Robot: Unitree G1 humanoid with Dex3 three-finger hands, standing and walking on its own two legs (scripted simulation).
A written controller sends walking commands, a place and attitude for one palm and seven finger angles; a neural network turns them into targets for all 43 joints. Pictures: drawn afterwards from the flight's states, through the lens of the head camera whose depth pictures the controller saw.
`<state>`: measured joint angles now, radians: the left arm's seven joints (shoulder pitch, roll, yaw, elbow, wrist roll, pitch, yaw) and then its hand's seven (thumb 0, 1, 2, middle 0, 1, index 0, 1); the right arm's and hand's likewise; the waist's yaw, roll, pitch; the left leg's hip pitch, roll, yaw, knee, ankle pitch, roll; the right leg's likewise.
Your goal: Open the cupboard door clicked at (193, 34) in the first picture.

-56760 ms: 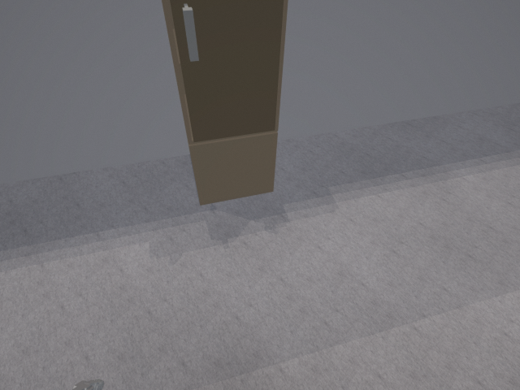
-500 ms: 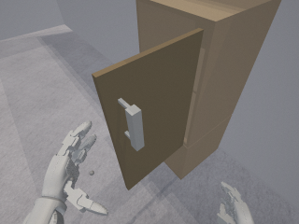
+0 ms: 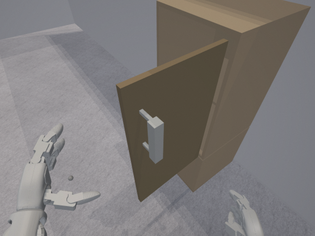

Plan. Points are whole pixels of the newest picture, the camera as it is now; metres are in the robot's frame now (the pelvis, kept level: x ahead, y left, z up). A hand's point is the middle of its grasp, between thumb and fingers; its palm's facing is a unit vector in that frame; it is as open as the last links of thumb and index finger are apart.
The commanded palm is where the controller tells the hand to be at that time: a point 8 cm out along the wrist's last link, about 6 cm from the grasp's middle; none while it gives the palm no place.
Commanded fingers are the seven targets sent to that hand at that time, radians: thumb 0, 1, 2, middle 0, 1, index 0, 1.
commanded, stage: draw the hand back to the body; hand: left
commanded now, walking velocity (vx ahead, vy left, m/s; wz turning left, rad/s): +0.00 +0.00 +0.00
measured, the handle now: (150, 136) +0.34 +0.07 +0.10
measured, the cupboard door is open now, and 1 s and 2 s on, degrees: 93 93 93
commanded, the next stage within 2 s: step back with the hand held close in 0.84 s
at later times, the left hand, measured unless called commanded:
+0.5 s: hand (38, 156) +0.21 +0.27 +0.16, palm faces +0.46 -0.80 -0.38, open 8.7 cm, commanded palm +0.16 +0.30 +0.17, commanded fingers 0.00 0.90 0.90 -0.20 -0.30 -0.20 -0.30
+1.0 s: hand (43, 159) +0.20 +0.25 +0.16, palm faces +0.46 -0.81 -0.37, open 7.4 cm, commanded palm +0.15 +0.29 +0.18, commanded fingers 0.00 0.90 0.90 -0.20 -0.30 -0.20 -0.30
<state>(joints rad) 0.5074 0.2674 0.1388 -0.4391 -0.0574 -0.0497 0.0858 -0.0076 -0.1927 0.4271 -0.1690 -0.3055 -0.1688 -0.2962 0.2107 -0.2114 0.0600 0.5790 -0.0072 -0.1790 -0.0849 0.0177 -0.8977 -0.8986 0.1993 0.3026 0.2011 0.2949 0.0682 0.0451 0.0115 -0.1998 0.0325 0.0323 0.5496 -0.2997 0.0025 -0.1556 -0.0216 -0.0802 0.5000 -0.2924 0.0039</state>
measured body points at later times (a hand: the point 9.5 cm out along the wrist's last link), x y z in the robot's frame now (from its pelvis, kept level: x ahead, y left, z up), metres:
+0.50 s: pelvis +0.01 +0.01 +0.01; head +0.00 -0.01 +0.46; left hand +0.18 +0.31 +0.18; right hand +0.20 -0.21 -0.08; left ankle +0.00 +0.11 -0.73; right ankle -0.01 -0.12 -0.73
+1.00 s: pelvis +0.01 -0.01 +0.01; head -0.01 -0.02 +0.46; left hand +0.17 +0.30 +0.18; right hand +0.19 -0.23 -0.08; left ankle +0.00 +0.11 -0.73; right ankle -0.01 -0.12 -0.73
